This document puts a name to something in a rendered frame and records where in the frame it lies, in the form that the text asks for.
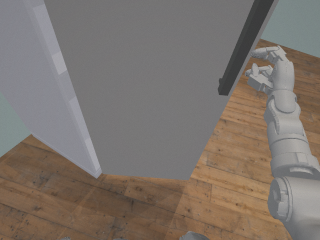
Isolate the right robot forearm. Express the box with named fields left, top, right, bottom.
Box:
left=263, top=89, right=320, bottom=181

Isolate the fridge door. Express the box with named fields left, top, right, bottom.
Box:
left=44, top=0, right=279, bottom=180

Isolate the right robot upper arm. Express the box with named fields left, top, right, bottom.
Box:
left=267, top=176, right=320, bottom=240

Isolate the robot right hand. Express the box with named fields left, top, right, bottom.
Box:
left=244, top=45, right=295, bottom=97

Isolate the handle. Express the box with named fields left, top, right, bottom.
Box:
left=218, top=0, right=274, bottom=96

